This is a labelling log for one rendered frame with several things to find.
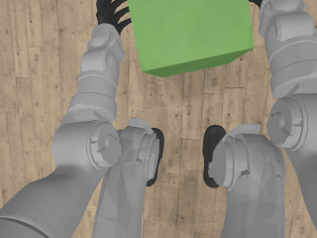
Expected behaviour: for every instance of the right robot forearm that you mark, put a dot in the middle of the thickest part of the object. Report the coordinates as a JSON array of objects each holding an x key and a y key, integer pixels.
[{"x": 290, "y": 40}]

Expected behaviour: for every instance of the robot left upper arm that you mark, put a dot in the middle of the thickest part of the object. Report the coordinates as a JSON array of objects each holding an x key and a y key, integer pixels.
[{"x": 53, "y": 206}]

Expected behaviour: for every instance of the left robot foot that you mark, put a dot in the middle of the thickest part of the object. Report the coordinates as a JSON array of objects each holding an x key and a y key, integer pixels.
[{"x": 160, "y": 136}]

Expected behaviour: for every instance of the robot right upper arm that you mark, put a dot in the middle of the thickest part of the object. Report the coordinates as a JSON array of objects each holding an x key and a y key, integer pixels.
[{"x": 292, "y": 125}]

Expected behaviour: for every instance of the carton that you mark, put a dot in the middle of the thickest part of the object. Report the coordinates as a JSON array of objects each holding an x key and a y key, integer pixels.
[{"x": 179, "y": 36}]

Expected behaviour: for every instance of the left robot forearm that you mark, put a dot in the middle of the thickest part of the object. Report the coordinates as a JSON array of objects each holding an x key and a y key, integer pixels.
[{"x": 98, "y": 78}]

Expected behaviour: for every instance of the right robot shin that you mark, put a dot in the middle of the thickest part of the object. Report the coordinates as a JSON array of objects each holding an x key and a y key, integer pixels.
[{"x": 247, "y": 128}]

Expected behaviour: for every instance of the left robot hand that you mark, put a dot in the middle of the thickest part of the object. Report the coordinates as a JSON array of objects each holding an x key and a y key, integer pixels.
[{"x": 106, "y": 14}]

